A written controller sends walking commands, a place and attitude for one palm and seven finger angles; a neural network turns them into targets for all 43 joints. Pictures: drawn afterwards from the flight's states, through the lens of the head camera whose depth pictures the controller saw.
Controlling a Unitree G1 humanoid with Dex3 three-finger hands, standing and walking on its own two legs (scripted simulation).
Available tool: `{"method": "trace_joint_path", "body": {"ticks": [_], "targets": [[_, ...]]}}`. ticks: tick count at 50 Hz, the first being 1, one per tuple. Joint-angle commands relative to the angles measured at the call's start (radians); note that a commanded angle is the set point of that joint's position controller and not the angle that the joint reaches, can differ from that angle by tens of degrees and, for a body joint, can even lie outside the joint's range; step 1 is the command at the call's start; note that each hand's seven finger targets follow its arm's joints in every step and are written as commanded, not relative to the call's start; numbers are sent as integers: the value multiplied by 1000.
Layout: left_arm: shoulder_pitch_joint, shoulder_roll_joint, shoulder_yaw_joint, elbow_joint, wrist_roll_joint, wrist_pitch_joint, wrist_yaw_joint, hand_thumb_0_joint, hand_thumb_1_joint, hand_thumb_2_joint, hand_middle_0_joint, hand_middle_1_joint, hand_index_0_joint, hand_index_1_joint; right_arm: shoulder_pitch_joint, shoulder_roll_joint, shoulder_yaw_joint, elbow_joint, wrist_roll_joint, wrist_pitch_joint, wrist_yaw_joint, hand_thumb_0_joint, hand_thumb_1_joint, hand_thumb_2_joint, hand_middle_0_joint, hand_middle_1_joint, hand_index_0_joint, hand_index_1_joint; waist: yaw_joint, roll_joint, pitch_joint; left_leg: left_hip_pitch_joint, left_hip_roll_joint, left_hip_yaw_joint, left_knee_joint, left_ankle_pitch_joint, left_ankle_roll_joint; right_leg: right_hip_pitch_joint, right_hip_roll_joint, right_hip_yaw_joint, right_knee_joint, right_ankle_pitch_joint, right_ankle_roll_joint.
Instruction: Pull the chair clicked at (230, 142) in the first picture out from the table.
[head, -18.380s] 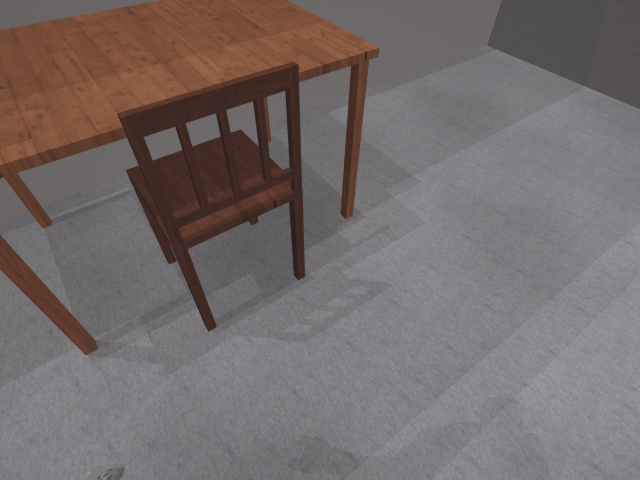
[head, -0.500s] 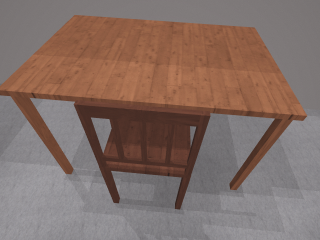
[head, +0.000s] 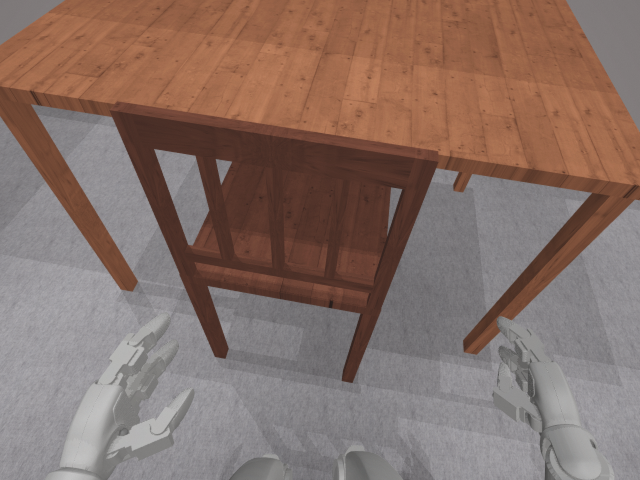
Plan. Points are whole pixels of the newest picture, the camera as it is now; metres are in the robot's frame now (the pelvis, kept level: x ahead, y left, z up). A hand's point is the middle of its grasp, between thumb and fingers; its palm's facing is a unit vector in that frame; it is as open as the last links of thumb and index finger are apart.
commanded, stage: raise the hand toward the chair's back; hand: left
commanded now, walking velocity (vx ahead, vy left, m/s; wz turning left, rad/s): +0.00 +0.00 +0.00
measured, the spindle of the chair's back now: (276, 222) +0.49 +0.10 -0.01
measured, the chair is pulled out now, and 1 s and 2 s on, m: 0.00 0.00 0.00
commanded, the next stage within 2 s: aim the fingers beside a spindle in 1.62 s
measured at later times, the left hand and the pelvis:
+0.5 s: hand (149, 392) +0.21 +0.19 +0.04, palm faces -0.10 -0.99 -0.04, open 14.1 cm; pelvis -0.02 -0.01 +0.00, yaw +1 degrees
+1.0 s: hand (98, 377) +0.22 +0.24 +0.06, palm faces -0.08 -0.99 -0.06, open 16.8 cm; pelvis -0.01 +0.04 +0.02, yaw +2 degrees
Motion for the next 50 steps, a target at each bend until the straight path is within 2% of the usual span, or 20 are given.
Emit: {"method": "trace_joint_path", "body": {"ticks": [1,2,4,6,8,11,12,13,16,17,18,21,25,29,36,40,42,45,48,50], "targets": [[-198,156,77,-491,-64,-173,-2,0,317,650,-142,-208,-142,-208,76,-79,7,-87,-3,-38,-27,0,-900,-900,200,300,200,300,-43,142,-206,66,47,-159,-90,414,-54,229,-55,222,-189,416,132],[-189,161,65,-466,-61,-191,-26,0,293,640,-139,-205,-139,-205,86,-77,11,-64,-8,-48,-33,0,-900,-900,200,300,200,300,-47,138,-217,64,57,-163,-80,420,-52,220,-59,208,-187,412,130],[-199,127,12,-367,-67,-200,-92,0,247,620,-135,-197,-135,-197,83,-86,21,-27,1,-67,-44,0,-900,-900,200,300,200,300,-84,124,-140,25,69,-167,-59,359,-44,159,-60,186,-201,335,133],[-212,141,30,-271,-78,-160,-144,0,200,600,-130,-190,-130,-190,70,-99,25,-7,11,-78,-59,0,-900,-900,200,300,200,300,-93,82,-137,-21,73,-167,-37,308,-35,148,-62,190,-210,263,141],[-179,188,99,-215,-87,-88,-169,0,153,580,-125,-183,-125,-183,64,-98,25,-7,23,-74,-70,0,-900,-900,200,300,200,300,-55,36,-204,-68,76,-158,-45,280,-38,220,-80,199,-226,209,147],[-122,254,218,-206,-112,14,-162,0,83,550,-118,-172,-118,-172,29,-90,27,-28,32,-60,-73,0,-900,-900,200,300,200,300,9,60,-294,-69,71,-157,-60,327,-46,339,-106,241,-241,271,165],[-120,248,230,-247,-120,25,-151,0,60,540,-116,-168,-116,-168,40,-79,31,-38,32,-58,-71,0,-900,-900,200,300,200,300,15,50,-338,-72,70,-161,-66,341,-51,388,-122,258,-245,312,173],[-101,236,241,-246,-127,33,-137,0,37,530,-114,-164,-114,-164,33,-68,31,-39,32,-57,-70,0,-900,-900,200,300,200,300,22,35,-329,-82,70,-163,-74,343,-58,409,-132,274,-253,345,177],[-71,213,243,-252,-139,12,-104,0,-33,500,-107,-153,-107,-153,26,-57,31,-37,29,-59,-65,0,-900,-900,200,300,200,300,28,21,-288,-98,70,-165,-89,337,-64,408,-132,289,-257,353,177],[-72,201,220,-267,-132,-6,-97,0,-57,490,-104,-150,-104,-150,40,-56,28,-33,29,-61,-63,0,-900,-900,200,300,200,300,18,29,-269,-95,69,-163,-101,327,-64,388,-128,272,-259,333,170],[-63,183,196,-254,-124,-17,-93,0,-80,480,-102,-146,-102,-146,39,-56,26,-31,28,-64,-62,0,-900,-900,200,300,200,300,12,34,-226,-88,68,-157,-116,310,-62,345,-116,246,-262,282,158],[-105,197,194,-210,-116,-44,-86,0,-150,450,-95,-135,-95,-135,31,-71,24,-38,31,-66,-68,0,-900,-900,200,300,200,300,-9,-9,-151,-136,66,-158,-104,224,-59,288,-123,279,-298,117,163],[-110,216,198,-225,-111,-70,-69,0,-243,410,-86,-120,-86,-120,53,-84,15,-38,34,-76,-74,0,-900,-900,200,300,200,300,-5,47,-171,-96,62,-145,-131,199,-54,263,-114,243,-310,20,142],[-109,227,188,-265,-106,-92,-48,0,-337,370,-76,-106,-76,-106,60,-92,16,-38,30,-82,-76,0,-900,-900,200,300,200,300,-2,105,-201,-34,59,-143,-158,246,-47,265,-92,201,-295,66,127],[-154,226,160,-230,-93,-87,-39,0,-500,300,-60,-80,-60,-80,68,-107,26,-35,25,-78,-77,0,-900,-900,200,300,200,300,-19,110,-159,39,61,-163,-213,277,-41,219,-44,97,-279,90,97],[-167,220,133,-243,-77,-68,-39,0,-500,300,-60,-80,-60,-80,69,-112,32,-43,22,-80,-74,0,-900,-900,200,300,200,300,-19,138,-157,111,72,-193,-263,305,-60,184,-32,22,-265,118,77],[-170,227,140,-255,-73,-61,-32,0,-500,300,-60,-80,-60,-80,75,-111,34,-42,21,-80,-71,0,-900,-900,200,300,200,300,-11,166,-176,163,77,-206,-276,375,-77,183,-28,4,-257,161,71],[-187,220,134,-231,-68,-47,-36,0,-500,300,-60,-80,-60,-80,79,-114,35,-39,20,-76,-69,0,-900,-900,200,300,200,300,-20,128,-152,178,91,-235,-292,393,-95,158,-26,-12,-256,162,70],[-211,233,147,-234,-72,-46,-47,0,-500,300,-60,-80,-60,-80,82,-118,37,-35,18,-79,-66,0,-900,-900,200,300,200,300,-11,167,-167,224,101,-258,-299,458,-118,140,-28,-18,-243,177,69],[-226,233,148,-212,-74,-40,-57,0,-500,300,-60,-80,-60,-80,82,-122,37,-33,18,-76,-65,0,-900,-900,200,300,200,300,-16,139,-159,218,103,-263,-299,461,-119,137,-28,-19,-246,179,71]]}}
